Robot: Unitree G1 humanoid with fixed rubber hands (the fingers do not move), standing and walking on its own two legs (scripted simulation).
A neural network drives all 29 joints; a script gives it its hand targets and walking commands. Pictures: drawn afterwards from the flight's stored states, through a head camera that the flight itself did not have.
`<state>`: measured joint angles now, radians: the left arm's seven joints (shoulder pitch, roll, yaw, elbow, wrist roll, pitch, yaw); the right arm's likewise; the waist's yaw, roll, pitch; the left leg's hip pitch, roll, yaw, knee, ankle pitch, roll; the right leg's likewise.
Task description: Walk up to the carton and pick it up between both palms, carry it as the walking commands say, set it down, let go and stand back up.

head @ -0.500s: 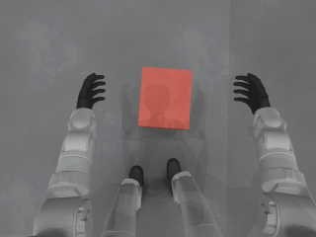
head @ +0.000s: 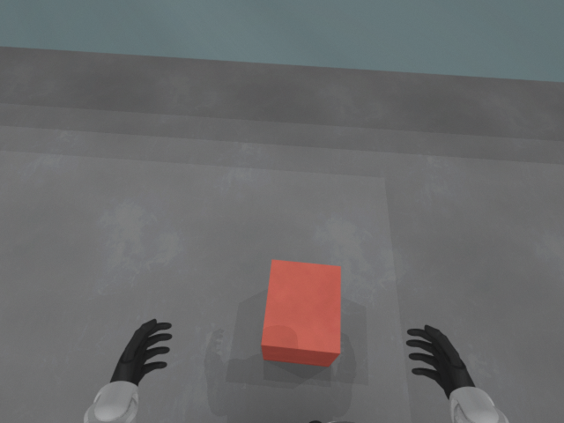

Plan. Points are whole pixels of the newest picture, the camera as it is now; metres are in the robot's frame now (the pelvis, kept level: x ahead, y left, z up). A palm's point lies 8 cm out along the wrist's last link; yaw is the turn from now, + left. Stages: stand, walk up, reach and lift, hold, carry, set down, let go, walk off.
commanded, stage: let go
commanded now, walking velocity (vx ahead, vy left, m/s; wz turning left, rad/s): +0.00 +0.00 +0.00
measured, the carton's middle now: (300, 314) +0.43 -0.07 -0.65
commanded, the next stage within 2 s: stand in 0.46 s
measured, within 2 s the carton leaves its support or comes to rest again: neither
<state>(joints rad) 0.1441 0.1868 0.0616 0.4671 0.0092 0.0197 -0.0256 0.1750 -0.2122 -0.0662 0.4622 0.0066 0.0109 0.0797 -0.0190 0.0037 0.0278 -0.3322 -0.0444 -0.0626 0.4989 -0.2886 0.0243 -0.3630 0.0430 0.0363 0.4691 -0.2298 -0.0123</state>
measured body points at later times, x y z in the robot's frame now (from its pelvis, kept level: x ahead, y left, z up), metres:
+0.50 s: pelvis +0.01 +0.00 +0.00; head +0.01 +0.00 +0.45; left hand +0.18 +0.24 -0.08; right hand +0.17 -0.24 -0.08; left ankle -0.03 +0.10 -0.74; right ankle +0.00 -0.11 -0.74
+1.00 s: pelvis +0.02 -0.01 +0.00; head +0.02 -0.02 +0.45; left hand +0.14 +0.29 -0.10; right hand +0.17 -0.30 -0.10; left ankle -0.03 +0.10 -0.74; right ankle +0.00 -0.11 -0.74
